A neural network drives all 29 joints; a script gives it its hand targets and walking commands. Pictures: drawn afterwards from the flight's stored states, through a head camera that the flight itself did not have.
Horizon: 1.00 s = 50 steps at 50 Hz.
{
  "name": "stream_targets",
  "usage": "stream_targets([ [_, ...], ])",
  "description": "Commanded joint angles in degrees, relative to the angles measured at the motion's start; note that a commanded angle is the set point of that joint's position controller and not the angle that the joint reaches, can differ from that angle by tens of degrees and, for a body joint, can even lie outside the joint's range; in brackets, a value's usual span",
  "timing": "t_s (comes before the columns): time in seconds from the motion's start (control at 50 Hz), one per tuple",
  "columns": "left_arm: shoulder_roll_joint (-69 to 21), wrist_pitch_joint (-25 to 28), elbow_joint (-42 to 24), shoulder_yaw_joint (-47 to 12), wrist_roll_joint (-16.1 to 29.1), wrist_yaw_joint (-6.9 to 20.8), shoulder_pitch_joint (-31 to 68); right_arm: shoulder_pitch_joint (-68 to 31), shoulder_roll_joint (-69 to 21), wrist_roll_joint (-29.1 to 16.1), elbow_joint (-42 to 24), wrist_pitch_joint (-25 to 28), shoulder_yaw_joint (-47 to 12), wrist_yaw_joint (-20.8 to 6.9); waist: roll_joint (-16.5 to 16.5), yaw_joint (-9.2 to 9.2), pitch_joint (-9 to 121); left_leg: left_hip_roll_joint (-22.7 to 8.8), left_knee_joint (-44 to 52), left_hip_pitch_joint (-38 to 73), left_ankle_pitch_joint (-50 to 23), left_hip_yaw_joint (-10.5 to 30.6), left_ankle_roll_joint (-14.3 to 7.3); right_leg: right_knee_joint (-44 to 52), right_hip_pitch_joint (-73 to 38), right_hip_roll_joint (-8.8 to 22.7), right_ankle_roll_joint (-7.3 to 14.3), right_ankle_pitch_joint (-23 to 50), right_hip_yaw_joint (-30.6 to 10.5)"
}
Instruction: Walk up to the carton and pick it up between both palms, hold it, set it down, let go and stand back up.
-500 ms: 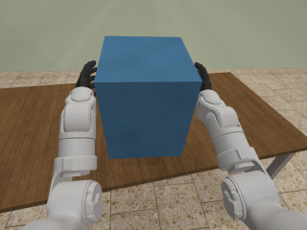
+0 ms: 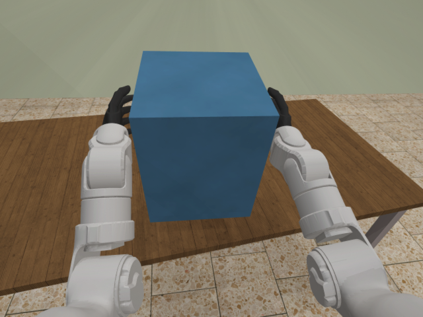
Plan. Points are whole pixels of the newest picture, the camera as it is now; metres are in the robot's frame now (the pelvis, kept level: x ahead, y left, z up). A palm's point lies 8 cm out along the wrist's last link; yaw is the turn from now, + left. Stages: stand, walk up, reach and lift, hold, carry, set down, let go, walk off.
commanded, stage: hold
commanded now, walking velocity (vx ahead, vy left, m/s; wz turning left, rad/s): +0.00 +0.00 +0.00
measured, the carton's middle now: (199, 137) +0.38 +0.01 +0.18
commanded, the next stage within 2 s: none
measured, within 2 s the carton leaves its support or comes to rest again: neither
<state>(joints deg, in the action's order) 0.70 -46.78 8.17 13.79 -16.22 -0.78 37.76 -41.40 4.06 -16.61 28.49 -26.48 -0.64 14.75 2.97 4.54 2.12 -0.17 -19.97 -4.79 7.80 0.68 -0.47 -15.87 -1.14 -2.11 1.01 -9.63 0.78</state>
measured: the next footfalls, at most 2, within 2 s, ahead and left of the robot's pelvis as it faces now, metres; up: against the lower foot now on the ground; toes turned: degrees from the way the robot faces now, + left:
none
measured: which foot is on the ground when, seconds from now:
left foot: down 0.00-1.00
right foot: down 0.00-1.00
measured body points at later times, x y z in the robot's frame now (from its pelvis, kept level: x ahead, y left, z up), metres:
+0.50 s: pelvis -0.01 +0.00 +0.00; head -0.08 +0.03 +0.44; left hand +0.37 +0.16 +0.22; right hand +0.37 -0.14 +0.22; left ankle +0.04 +0.11 -0.75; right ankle +0.00 -0.11 -0.75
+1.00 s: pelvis +0.00 +0.00 +0.00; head -0.07 +0.03 +0.44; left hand +0.37 +0.16 +0.22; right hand +0.37 -0.14 +0.21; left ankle +0.04 +0.11 -0.75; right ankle +0.00 -0.11 -0.75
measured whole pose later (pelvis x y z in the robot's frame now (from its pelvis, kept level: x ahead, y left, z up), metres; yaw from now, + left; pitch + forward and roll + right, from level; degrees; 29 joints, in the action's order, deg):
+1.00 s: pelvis +0.00 +0.00 +0.00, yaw +0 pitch -7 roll -1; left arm 1.2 -45.5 11.3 13.9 -16.4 -0.6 39.5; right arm -42.2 3.8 -15.9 30.6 -25.4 0.2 14.6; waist 3.1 4.6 2.2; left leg -0.1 -20.1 -5.4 7.5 0.8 -0.5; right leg -16.2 -0.4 -2.1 1.0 -9.3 0.9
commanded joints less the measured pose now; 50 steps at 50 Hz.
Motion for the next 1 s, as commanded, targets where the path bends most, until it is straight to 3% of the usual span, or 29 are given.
stream_targets([
  [0.0, -37.0, 5.0, -8.3, -28.3, 10.5, 8.3, 40.5, -49.1, -37.1, -5.5, -21.5, 3.9, -22.1, -5.9, -4.7, 0.47, 22.5, 1.2, 0.0, 13.6, -14.1, -0.3, 1.7, 1.9, 2.8, -1.2, -3.5, 11.5, 1.5],
  [0.04, -36.8, 4.9, -7.5, -28.1, 10.4, 8.5, 40.5, -48.9, -36.8, -5.1, -20.8, 3.9, -22.0, -5.9, -4.7, 0.94, 20.9, 1.2, 0.1, 13.0, -12.8, -0.2, 1.4, 2.1, 3.5, -1.1, -3.4, 10.5, 1.3],
  [0.16, -37.2, 5.9, -8.0, -28.6, 11.1, 8.3, 42.7, -51.2, -38.1, -5.4, -21.1, 4.4, -22.0, -5.9, -4.7, 0.06, 23.6, 1.3, 0.3, 13.4, -12.2, -0.2, 1.1, 1.9, 3.0, -1.3, -3.7, 10.1, 1.4],
  [0.22, -36.5, 5.6, -3.8, -26.9, 10.2, 8.6, 41.6, -51.2, -37.9, -4.4, -18.8, 4.0, -21.2, -5.8, -3.9, 0.16, 20.1, 1.1, 1.0, 11.9, -9.0, -0.3, 0.5, 2.6, 4.1, -0.7, -3.8, 7.7, 0.8],
  [0.26, -36.7, 5.9, -5.9, -26.9, 10.9, 8.4, 42.4, -51.7, -38.3, -4.8, -19.7, 4.4, -21.0, -6.1, -3.9, -0.43, 23.0, 1.2, 1.1, 12.7, -9.0, -0.6, 0.4, 2.0, 3.2, -1.0, -3.7, 7.2, 1.1],
  [0.3, -37.3, 6.2, -5.1, -26.8, 10.7, 8.3, 43.4, -52.4, -38.6, -4.6, -19.6, 4.7, -20.5, -5.9, -5.2, 0.16, 21.8, 1.4, 0.8, 12.4, -8.7, -0.7, 0.5, 2.7, 4.0, -0.8, -3.5, 6.7, 0.9],
  [0.38, -36.5, 6.5, -2.7, -25.5, 10.1, 8.5, 43.9, -51.7, -38.8, -3.4, -16.3, 4.6, -20.2, -6.2, -3.5, -0.04, 20.4, 1.2, 2.1, 11.0, -5.6, -0.8, -0.2, 2.9, 4.4, -0.5, -3.7, 3.8, 0.7],
  [0.4, -37.1, 6.9, -3.7, -26.2, 10.7, 8.3, 44.8, -52.7, -38.9, -3.7, -16.9, 5.0, -20.1, -6.4, -4.6, -0.36, 21.5, 1.1, 2.0, 11.0, -5.8, -0.7, 0.2, 2.6, 4.1, -1.0, -3.6, 3.2, 0.9],
  [0.42, -37.4, 6.9, -3.4, -26.7, 10.8, 8.2, 44.8, -52.6, -38.8, -4.1, -17.2, 5.2, -19.3, -6.4, -5.4, 0.59, 21.8, 1.3, 1.7, 11.3, -6.7, -0.7, 0.3, 3.0, 4.2, -0.8, -3.3, 3.8, 1.1],
  [0.54, -36.9, 6.6, -1.9, -25.7, 10.1, 8.4, 43.8, -52.7, -37.9, -3.7, -15.3, 5.3, -19.1, -6.2, -4.3, 0.52, 20.8, 0.9, 1.6, 12.2, -8.6, -0.7, 0.5, 2.7, 4.1, -1.0, -3.5, 4.5, 1.8],
  [0.58, -38.0, 6.7, -3.6, -26.5, 10.6, 8.2, 43.9, -52.8, -37.7, -4.2, -16.8, 5.7, -19.7, -6.4, -5.3, 0.66, 22.8, 0.9, 1.1, 12.4, -9.7, -0.2, 1.1, 2.3, 3.4, -1.3, -3.3, 6.0, 1.7],
  [0.66, -37.8, 6.5, -0.3, -26.2, 10.0, 8.0, 44.1, -53.6, -37.6, -3.7, -15.7, 5.7, -18.5, -6.7, -4.7, 0.55, 20.1, 1.0, 1.6, 11.4, -7.9, -0.4, 0.9, 3.0, 5.5, -1.0, -3.0, 2.8, 1.5],
  [0.76, -37.6, 6.7, -4.7, -27.1, 10.9, 7.8, 43.4, -52.4, -37.9, -5.3, -17.7, 5.7, -19.9, -6.4, -5.0, 0.95, 23.9, 1.2, 0.1, 13.9, -12.6, -0.4, 1.3, 2.3, 3.4, -1.3, -3.4, 8.8, 1.6],
  [0.84, -37.5, 6.1, -3.6, -26.2, 9.7, 8.1, 42.1, -51.9, -38.0, -5.1, -18.0, 5.5, -20.5, -6.3, -4.5, -0.04, 21.8, 1.0, 0.4, 12.7, -11.6, -0.1, 0.9, 2.3, 4.0, -1.1, -3.4, 7.9, 1.5],
  [0.88, -37.4, 6.6, -6.8, -27.5, 11.0, 7.8, 43.2, -53.9, -37.9, -5.7, -22.3, 6.2, -21.6, -6.3, -4.5, 0.18, 25.9, 1.2, -0.4, 14.3, -14.4, -0.4, 1.2, 1.5, 2.6, -1.3, -3.6, 10.8, 1.6],
  [0.9, -37.7, 6.1, -5.0, -27.8, 10.8, 7.8, 42.3, -53.1, -37.3, -6.0, -20.7, 5.7, -21.4, -6.1, -4.3, 0.47, 24.3, 1.3, -0.4, 14.5, -15.0, -0.2, 1.2, 1.7, 3.2, -1.4, -3.7, 11.6, 1.8],
  [0.92, -37.5, 6.2, -5.8, -27.6, 10.7, 7.7, 42.6, -51.9, -37.0, -5.5, -19.8, 5.4, -21.2, -5.9, -4.8, 1.12, 23.0, 1.1, -0.8, 13.8, -14.6, -0.3, 1.5, 2.2, 3.9, -1.2, -3.3, 10.4, 1.5],
  [0.98, -37.1, 6.1, -5.1, -27.0, 10.3, 8.2, 41.8, -50.7, -37.3, -4.7, -18.6, 4.9, -20.4, -6.2, -4.2, 0.36, 21.3, 1.2, 0.6, 12.3, -10.2, -0.5, 0.8, 2.4, 3.4, -1.1, -3.8, 8.1, 1.3],
])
